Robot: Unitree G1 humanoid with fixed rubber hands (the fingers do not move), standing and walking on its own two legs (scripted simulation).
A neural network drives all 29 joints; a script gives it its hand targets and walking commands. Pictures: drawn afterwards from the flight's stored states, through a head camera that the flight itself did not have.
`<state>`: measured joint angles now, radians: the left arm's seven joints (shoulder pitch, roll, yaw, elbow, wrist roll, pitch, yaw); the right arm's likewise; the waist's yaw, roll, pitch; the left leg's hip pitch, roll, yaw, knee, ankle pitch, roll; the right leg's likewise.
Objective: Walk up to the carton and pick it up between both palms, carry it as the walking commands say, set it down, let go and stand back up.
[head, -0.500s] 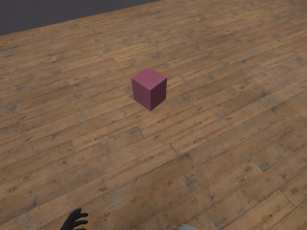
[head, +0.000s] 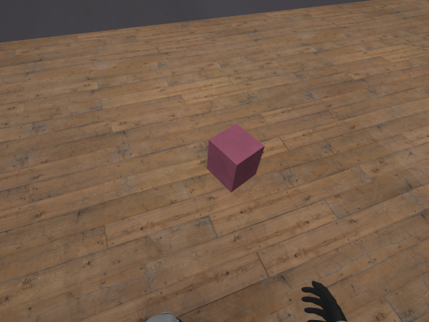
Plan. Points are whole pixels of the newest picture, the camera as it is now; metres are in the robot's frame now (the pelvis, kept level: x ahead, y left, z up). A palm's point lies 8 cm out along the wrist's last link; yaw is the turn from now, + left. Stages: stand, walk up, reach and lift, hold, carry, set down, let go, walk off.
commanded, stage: walk up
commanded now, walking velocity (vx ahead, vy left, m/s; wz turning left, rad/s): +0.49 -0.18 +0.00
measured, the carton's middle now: (233, 158) +0.99 -0.08 -0.63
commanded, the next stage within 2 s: none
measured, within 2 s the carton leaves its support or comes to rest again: neither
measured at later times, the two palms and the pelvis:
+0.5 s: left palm (163, 193) +0.42 +0.15 -0.10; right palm out of the picture +0.14 -0.30 -0.13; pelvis +0.25 -0.07 +0.00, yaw +1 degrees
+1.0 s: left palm (143, 213) +0.38 +0.20 -0.14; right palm (309, 149) +0.62 -0.25 -0.11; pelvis +0.47 -0.03 +0.00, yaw -1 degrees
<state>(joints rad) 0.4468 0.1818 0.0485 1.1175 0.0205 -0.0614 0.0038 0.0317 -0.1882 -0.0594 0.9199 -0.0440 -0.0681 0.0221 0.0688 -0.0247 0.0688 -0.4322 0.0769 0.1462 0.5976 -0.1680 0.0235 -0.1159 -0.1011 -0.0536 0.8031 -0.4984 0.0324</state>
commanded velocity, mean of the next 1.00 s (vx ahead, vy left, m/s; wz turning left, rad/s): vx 0.44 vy -0.03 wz -0.01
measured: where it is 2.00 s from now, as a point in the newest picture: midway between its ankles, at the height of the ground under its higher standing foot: (227, 237)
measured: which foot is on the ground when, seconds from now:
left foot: down 0.00-0.46, up 0.48-0.92, down 0.94-1.00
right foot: up 0.00-0.46, down 0.48-0.96, up 0.98-1.00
